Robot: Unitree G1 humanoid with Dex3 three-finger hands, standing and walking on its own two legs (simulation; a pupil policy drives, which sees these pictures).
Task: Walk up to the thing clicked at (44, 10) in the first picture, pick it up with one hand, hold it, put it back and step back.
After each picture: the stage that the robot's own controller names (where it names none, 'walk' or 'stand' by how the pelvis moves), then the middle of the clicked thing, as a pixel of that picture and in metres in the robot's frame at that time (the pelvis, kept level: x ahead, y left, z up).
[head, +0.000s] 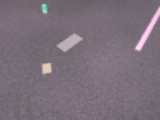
stand; (44, 8) +2.15 +0.65 -0.72
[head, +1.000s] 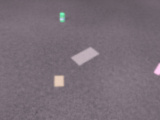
walk; (62, 17) +2.06 +0.34 -0.70
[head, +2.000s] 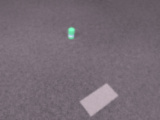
walk; (71, 33) +1.41 +0.15 -0.71
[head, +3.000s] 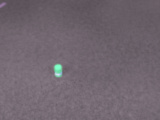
walk; (58, 70) +0.90 +0.22 -0.71
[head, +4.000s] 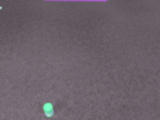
walk; (48, 110) +0.54 +0.27 -0.71
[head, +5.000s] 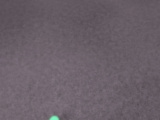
stand; out of the picture +0.38 +0.24 -0.70
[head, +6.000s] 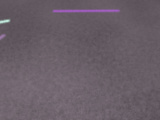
stand; out of the picture +0.33 +0.23 -0.72
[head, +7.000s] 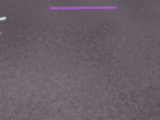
stand; out of the picture +0.33 +0.23 -0.72
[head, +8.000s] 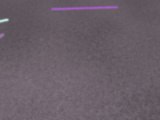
stand; out of the picture +0.34 +0.24 -0.73
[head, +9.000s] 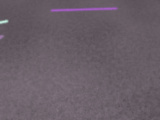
stand; out of the picture +0.33 +0.24 -0.73
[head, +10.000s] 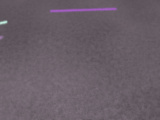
stand; out of the picture +0.33 +0.24 -0.73
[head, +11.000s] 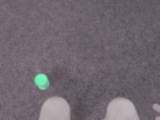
go down; (42, 82) +0.40 +0.22 -0.46
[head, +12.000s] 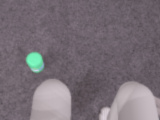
go down; (35, 63) +0.43 +0.23 -0.32
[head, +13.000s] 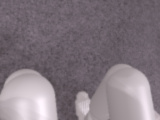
close in; out of the picture +0.42 +0.27 -0.24
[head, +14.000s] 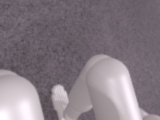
close; out of the picture +0.42 +0.29 -0.23
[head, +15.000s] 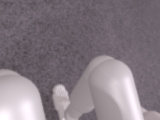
lift; out of the picture +0.41 +0.30 -0.23
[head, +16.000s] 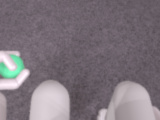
lift; (13, 71) +0.34 +0.26 -0.09
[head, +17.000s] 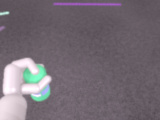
hold; (37, 83) +0.33 +0.18 +0.04
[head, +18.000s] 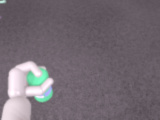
hold; (40, 85) +0.34 +0.18 -0.01
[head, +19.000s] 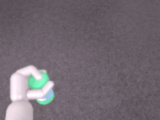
crouch; (41, 88) +0.34 +0.17 -0.05
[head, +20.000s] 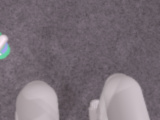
lower; out of the picture +0.46 +0.27 -0.12
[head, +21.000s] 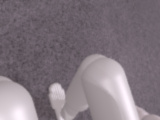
lower; out of the picture +0.43 +0.30 -0.23
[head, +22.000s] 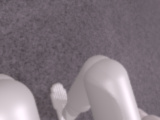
lower; out of the picture +0.43 +0.31 -0.23
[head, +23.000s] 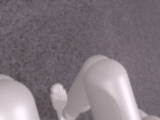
lower; out of the picture +0.43 +0.31 -0.23
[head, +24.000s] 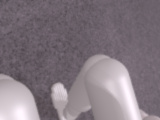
lower; out of the picture +0.43 +0.31 -0.23
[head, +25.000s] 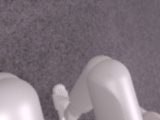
open; out of the picture +0.42 +0.29 -0.23
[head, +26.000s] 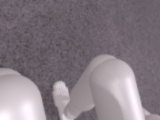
rise; out of the picture +0.41 +0.29 -0.23
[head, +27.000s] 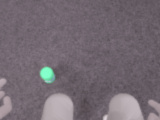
walk; (48, 75) +0.43 +0.22 -0.45
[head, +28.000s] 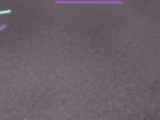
stand; out of the picture +0.37 +0.20 -0.66
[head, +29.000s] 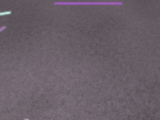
stand; out of the picture +0.37 +0.21 -0.67
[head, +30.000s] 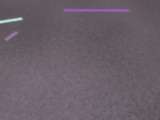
stand; out of the picture +0.39 +0.20 -0.72
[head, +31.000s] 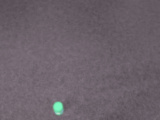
walk; (58, 108) +0.42 +0.16 -0.71
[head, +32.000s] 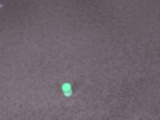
walk; (67, 89) +0.58 +0.19 -0.69
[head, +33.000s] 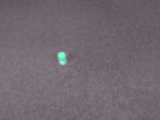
walk; (62, 58) +0.87 +0.25 -0.69
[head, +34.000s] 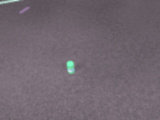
stand; (70, 67) +1.00 +0.20 -0.70
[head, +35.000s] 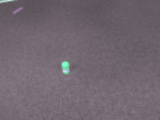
stand; (65, 67) +1.00 +0.23 -0.72
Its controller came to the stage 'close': yes
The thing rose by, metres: 0.71
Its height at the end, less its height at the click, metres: +0.00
